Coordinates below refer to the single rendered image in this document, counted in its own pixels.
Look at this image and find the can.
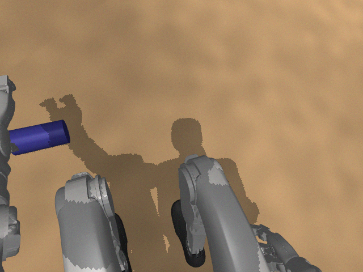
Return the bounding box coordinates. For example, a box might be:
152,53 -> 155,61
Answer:
9,120 -> 70,156

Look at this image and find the left robot foot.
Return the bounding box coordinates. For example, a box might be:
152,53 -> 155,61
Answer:
115,213 -> 132,272

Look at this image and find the left robot hand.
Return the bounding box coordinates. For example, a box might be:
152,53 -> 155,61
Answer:
0,75 -> 19,153

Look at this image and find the right robot foot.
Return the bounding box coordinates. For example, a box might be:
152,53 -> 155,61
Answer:
171,200 -> 205,267

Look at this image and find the left robot arm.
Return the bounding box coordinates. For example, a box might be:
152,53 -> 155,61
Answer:
0,125 -> 20,272

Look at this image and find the right robot hand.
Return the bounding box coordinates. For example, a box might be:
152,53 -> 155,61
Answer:
250,224 -> 299,272

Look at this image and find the right robot arm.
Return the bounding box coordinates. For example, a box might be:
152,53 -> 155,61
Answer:
285,257 -> 322,272

